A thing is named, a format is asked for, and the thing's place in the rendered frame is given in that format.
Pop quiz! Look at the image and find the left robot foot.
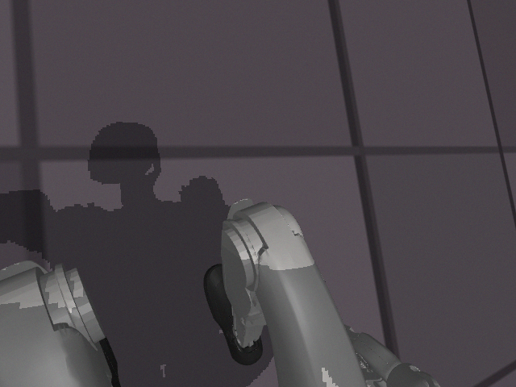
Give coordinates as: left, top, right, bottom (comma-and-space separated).
99, 338, 121, 387

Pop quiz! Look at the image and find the right robot arm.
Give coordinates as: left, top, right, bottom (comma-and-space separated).
386, 363, 440, 387

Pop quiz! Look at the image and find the right robot hand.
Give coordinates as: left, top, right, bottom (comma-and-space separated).
344, 324, 402, 387

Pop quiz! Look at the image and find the right robot foot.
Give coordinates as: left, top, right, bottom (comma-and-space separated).
203, 264, 263, 365

